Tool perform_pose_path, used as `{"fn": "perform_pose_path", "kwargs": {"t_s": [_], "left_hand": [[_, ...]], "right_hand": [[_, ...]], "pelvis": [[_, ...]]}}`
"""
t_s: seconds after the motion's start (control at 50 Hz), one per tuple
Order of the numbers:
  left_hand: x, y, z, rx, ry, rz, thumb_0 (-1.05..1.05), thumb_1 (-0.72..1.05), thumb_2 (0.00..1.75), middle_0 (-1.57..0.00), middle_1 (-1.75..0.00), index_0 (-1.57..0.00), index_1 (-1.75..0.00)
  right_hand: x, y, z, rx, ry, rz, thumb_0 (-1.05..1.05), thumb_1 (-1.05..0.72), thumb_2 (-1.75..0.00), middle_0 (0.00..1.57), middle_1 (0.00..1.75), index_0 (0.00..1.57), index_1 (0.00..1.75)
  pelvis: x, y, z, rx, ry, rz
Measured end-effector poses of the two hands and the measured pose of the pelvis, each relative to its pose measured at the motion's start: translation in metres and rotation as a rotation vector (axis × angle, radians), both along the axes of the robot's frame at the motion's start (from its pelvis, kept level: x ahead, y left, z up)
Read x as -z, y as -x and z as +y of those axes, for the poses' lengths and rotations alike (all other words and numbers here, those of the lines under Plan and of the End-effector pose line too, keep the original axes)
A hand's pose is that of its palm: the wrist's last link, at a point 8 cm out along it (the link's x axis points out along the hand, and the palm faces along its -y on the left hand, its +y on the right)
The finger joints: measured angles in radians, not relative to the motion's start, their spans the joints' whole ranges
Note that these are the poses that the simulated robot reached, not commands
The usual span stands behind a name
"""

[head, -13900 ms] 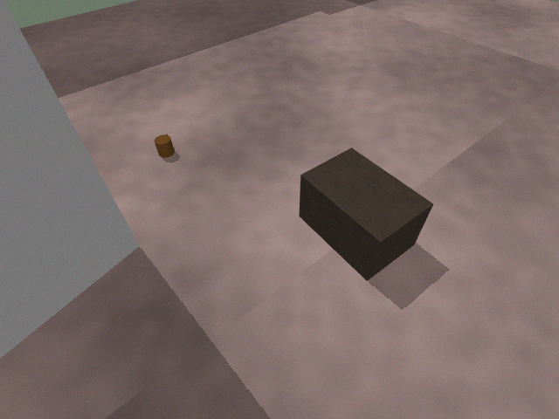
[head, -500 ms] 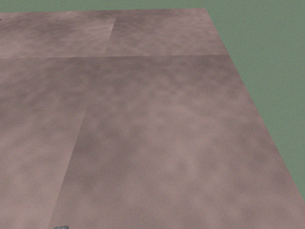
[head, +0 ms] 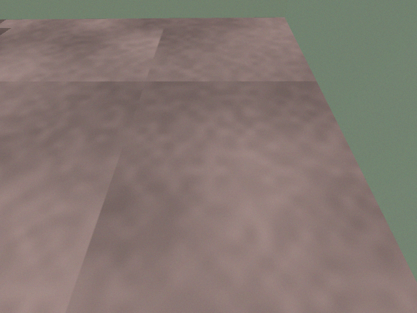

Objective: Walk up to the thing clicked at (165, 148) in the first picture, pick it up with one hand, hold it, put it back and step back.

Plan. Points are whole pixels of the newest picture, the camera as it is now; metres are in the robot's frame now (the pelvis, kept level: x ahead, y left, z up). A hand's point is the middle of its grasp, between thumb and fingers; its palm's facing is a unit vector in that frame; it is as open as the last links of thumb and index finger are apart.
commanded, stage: stand
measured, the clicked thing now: out of the picture -0.59 +1.79 -0.74
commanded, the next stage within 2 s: none
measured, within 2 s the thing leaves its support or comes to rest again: neither
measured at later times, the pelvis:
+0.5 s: pelvis +0.00 +0.00 +0.00, yaw +0 degrees
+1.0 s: pelvis +0.01 -0.01 +0.00, yaw +0 degrees
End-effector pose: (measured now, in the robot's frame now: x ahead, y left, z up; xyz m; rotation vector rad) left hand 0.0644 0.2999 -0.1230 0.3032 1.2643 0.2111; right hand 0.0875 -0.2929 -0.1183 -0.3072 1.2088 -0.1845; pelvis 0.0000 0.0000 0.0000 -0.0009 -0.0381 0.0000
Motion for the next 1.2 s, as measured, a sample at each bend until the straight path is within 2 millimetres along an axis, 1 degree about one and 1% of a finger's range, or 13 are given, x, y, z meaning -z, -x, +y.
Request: {"fn": "perform_pose_path", "kwargs": {"t_s": [0.14,0.44,0.68,1.2], "left_hand": [[0.000,0.002,-0.002,0.001,0.004,0.004,0.00,0.90,0.90,-0.20,-0.30,-0.21,-0.30],[-0.003,-0.016,-0.008,0.024,0.003,-0.047,0.00,0.90,0.90,-0.20,-0.30,-0.21,-0.30],[-0.002,-0.017,-0.010,0.027,0.003,-0.038,0.00,0.90,0.90,-0.20,-0.30,-0.21,-0.30],[-0.004,-0.015,-0.010,0.017,-0.004,-0.024,0.00,0.90,0.90,-0.20,-0.30,-0.21,-0.30]], "right_hand": [[0.002,0.002,0.002,0.000,-0.005,0.010,0.01,-0.90,-0.90,0.20,0.30,0.21,0.30],[0.000,0.008,-0.006,0.017,0.005,0.009,0.01,-0.90,-0.90,0.20,0.30,0.20,0.30],[0.001,0.016,-0.011,0.022,0.010,0.036,0.01,-0.90,-0.90,0.20,0.30,0.20,0.30],[0.002,0.003,-0.011,0.005,0.005,0.022,0.01,-0.90,-0.90,0.20,0.30,0.21,0.30]], "pelvis": [[0.000,-0.002,0.000,-0.001,-0.001,0.003],[0.000,-0.004,-0.004,-0.001,-0.001,-0.005],[0.000,-0.007,-0.007,-0.001,0.000,-0.002],[0.000,-0.012,-0.009,0.000,-0.002,0.000]]}}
